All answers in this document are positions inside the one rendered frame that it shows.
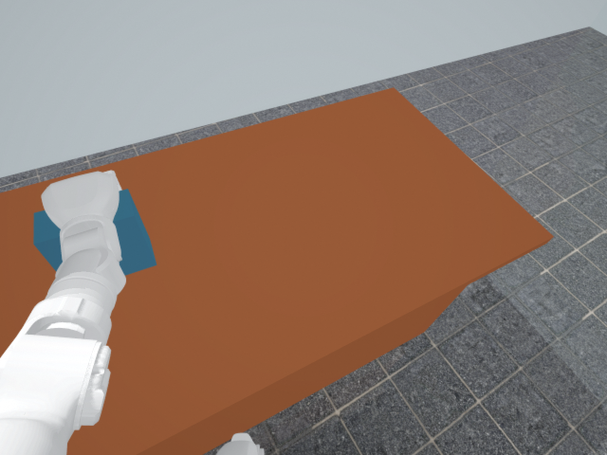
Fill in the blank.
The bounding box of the robot left forearm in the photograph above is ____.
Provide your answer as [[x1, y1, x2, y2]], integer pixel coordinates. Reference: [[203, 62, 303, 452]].
[[0, 215, 126, 378]]

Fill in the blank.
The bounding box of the table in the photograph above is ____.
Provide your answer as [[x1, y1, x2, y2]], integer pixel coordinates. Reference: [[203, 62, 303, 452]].
[[0, 88, 554, 455]]

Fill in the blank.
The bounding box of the sponge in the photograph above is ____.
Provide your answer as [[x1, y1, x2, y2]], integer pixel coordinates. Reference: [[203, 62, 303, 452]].
[[33, 189, 156, 276]]

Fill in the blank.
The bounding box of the left robot hand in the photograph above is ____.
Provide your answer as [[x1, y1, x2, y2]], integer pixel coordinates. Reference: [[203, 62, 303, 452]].
[[41, 171, 122, 261]]

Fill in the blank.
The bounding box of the robot left shin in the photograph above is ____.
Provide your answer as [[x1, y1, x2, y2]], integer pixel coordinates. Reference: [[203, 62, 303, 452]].
[[231, 433, 253, 442]]

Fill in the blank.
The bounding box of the robot left upper arm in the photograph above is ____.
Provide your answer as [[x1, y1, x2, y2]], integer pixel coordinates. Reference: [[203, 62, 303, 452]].
[[0, 335, 111, 455]]

